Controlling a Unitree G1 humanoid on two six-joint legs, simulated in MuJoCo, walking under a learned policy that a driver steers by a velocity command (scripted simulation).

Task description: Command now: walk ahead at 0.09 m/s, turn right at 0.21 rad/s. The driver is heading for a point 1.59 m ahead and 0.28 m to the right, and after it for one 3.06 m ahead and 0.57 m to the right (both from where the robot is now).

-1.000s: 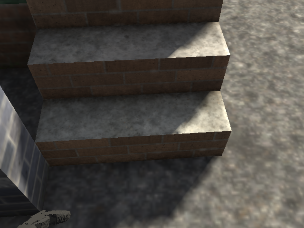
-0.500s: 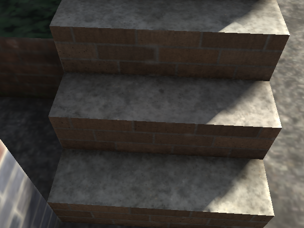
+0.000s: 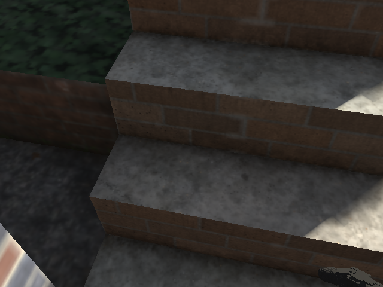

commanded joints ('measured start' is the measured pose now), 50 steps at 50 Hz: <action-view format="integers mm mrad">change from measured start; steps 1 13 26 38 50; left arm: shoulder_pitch -1 -44 -51 -15 -36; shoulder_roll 155 160 129 110 115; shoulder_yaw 44 107 113 82 59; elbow -76 -122 -133 -70 7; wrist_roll -11 -48 -46 -24 -8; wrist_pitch -19 66 57 53 9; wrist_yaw -6 32 20 8 -13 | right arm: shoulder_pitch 4 -23 54 112 90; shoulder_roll -147 -75 -111 -164 -135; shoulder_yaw -62 -69 -70 -83 -61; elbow -68 -28 17 123 239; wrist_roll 12 50 13 39 2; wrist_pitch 31 57 9 9 -22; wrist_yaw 1 -20 -40 -17 -17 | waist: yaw -29 10 -32 -23 -33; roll -108 -264 85 68 -120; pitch -166 -182 -26 -83 27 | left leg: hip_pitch -162 -38 255 150 145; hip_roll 68 17 294 299 171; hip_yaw -55 56 -15 -32 96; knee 295 -62 -480 -483 -390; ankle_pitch -210 3 646 415 345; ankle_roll -103 -114 201 159 -20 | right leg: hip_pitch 288 218 -288 241 35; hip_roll -361 -192 2 -57 -129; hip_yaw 486 407 142 -8 133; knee -116 -119 646 -270 -296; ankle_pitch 738 396 -104 66 -161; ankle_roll -254 -139 157 16 -21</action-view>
